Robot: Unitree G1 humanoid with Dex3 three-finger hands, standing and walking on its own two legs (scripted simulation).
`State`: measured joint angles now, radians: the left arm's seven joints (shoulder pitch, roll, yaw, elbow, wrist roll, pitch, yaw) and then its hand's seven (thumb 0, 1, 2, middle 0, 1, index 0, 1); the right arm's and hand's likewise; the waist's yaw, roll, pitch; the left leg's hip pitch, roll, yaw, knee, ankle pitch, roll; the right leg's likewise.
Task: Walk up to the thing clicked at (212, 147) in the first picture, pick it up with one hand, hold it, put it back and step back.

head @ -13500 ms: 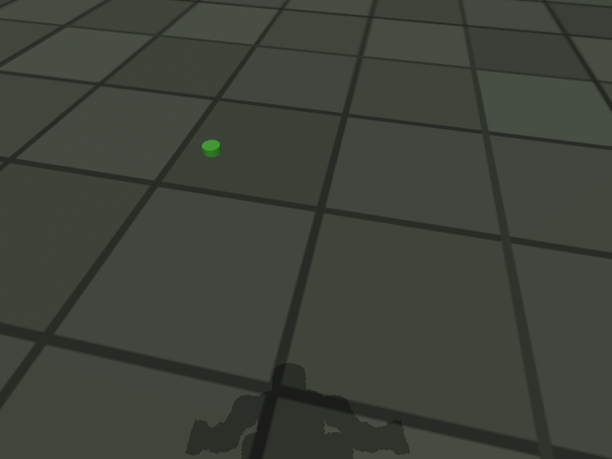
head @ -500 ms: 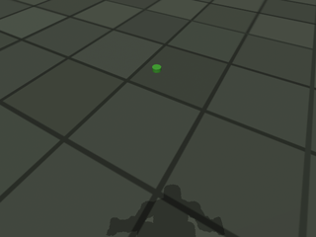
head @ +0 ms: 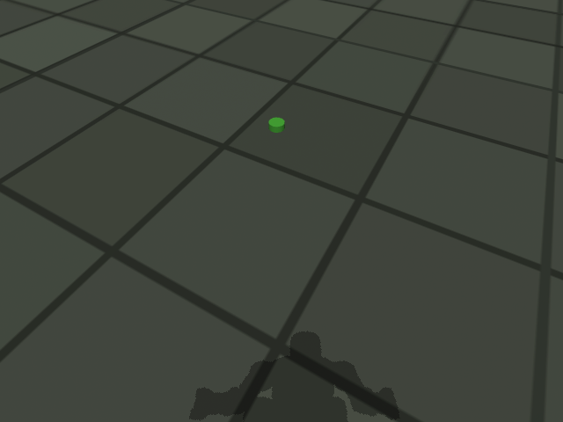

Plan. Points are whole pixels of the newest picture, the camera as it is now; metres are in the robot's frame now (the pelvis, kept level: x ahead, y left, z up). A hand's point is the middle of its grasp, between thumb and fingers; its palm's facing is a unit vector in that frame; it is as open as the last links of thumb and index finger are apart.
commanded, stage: stand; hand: left
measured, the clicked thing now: (276, 125) +1.82 +0.03 -0.76
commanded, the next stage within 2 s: walk up in 0.08 s
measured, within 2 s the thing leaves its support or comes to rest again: neither
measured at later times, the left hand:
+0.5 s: hand (131, 361) +0.24 +0.26 -0.12, palm faces -0.22 -0.79 -0.57, open 7.4 cm
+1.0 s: hand (208, 185) +0.70 +0.20 -0.16, palm faces -0.60 -0.59 -0.54, open 7.4 cm
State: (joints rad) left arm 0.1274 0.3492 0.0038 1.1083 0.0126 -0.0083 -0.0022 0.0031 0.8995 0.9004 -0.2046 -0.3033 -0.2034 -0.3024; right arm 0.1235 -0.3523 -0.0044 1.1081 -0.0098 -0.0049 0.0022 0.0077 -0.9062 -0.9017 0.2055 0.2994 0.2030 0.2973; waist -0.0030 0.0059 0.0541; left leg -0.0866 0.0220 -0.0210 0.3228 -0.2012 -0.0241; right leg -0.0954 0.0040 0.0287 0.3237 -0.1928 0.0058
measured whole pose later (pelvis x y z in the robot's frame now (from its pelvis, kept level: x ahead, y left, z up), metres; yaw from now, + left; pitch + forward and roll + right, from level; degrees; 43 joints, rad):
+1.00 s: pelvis +0.43 +0.00 -0.03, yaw -39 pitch +0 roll -1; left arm 0.26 0.52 0.06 0.91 0.00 -0.06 0.07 0.01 0.90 0.90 -0.20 -0.30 -0.20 -0.30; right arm 0.18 -0.42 -0.11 0.77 -0.04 0.03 0.11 0.01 -0.91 -0.90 0.20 0.30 0.20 0.30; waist -0.07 0.00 0.13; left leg -0.44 0.05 0.08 0.70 -0.26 0.02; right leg -0.45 -0.05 0.07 1.25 -0.41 -0.06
